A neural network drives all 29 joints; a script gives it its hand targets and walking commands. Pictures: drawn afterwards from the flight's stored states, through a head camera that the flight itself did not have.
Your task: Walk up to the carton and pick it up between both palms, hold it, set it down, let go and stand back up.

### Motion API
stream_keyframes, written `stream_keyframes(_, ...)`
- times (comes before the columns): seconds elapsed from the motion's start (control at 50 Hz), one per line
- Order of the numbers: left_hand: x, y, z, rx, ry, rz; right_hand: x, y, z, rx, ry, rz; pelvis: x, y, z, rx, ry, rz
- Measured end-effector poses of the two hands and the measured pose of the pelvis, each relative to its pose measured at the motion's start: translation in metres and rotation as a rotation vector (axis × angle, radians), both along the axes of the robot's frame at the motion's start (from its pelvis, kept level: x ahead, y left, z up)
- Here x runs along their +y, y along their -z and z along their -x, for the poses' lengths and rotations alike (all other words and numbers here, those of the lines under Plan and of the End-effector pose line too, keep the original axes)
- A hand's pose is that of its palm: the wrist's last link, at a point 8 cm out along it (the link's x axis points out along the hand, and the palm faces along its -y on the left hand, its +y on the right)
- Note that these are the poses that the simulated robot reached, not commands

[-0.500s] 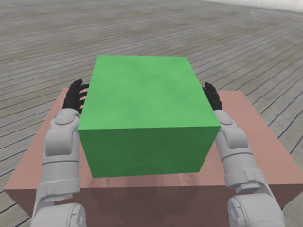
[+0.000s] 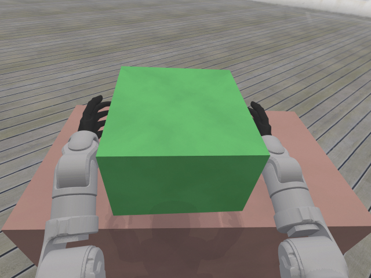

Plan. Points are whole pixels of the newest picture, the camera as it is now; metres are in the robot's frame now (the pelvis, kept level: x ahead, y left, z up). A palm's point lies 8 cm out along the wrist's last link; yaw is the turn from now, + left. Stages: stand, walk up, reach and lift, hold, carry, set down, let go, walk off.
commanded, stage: hold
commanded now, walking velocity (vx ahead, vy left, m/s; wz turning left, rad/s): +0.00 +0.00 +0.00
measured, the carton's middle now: (178, 134) +0.39 +0.01 +0.16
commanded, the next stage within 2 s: set down in 0.24 s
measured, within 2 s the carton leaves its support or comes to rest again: neither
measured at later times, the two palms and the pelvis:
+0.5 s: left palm (84, 130) +0.35 +0.20 +0.19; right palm (256, 134) +0.37 -0.16 +0.17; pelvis +0.00 +0.00 +0.00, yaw +1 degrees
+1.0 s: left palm (92, 147) +0.37 +0.20 +0.13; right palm (246, 148) +0.38 -0.16 +0.11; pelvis +0.02 -0.01 +0.00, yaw +2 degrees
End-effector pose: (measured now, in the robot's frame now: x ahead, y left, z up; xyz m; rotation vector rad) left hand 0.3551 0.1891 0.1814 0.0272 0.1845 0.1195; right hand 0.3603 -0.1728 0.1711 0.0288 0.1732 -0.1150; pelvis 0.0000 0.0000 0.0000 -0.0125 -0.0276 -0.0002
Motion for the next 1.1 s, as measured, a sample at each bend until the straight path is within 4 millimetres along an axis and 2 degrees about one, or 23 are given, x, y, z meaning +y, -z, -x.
stream_keyframes(0.28, 0.002, 0.007, 0.004, 0.008, -0.011, -0.008, 0.002, 0.005, 0.0, 0.009, -0.012, -0.006, 0.001, 0.0, -0.005, -0.009, -0.004, 0.0)
stream_keyframes(0.42, 0.005, -0.002, 0.007, -0.03, -0.018, 0.004, 0.005, 0.0, 0.0, -0.03, -0.016, -0.008, 0.001, 0.001, -0.005, -0.021, -0.011, -0.001)
stream_keyframes(0.54, 0.01, -0.01, -0.003, -0.084, 0.0, 0.004, 0.009, 0.0, -0.009, -0.085, -0.027, 0.013, -0.001, 0.0, -0.004, -0.044, -0.016, -0.008)
stream_keyframes(0.66, 0.014, 0.007, -0.009, -0.071, 0.009, -0.038, 0.013, 0.024, -0.014, -0.078, -0.034, 0.043, -0.003, 0.0, -0.009, -0.052, -0.025, -0.011)
stream_keyframes(0.76, 0.014, 0.031, -0.011, -0.04, 0.009, -0.043, 0.013, 0.048, -0.015, -0.051, -0.033, 0.06, -0.005, 0.0, -0.013, -0.044, -0.035, -0.009)
stream_keyframes(0.84, 0.012, 0.049, -0.011, -0.02, 0.004, -0.049, 0.012, 0.059, -0.016, -0.036, -0.026, 0.064, -0.007, 0.0, -0.016, -0.025, -0.037, -0.005)
stream_keyframes(0.92, 0.011, 0.055, -0.012, -0.023, 0.0, -0.048, 0.012, 0.06, -0.018, -0.042, -0.03, 0.064, -0.008, 0.0, -0.019, 0.002, -0.038, -0.003)
stream_keyframes(1.1, 0.012, 0.051, -0.022, -0.023, -0.006, -0.038, 0.013, 0.053, -0.03, -0.042, -0.037, 0.083, -0.01, 0.0, -0.021, 0.007, -0.031, -0.005)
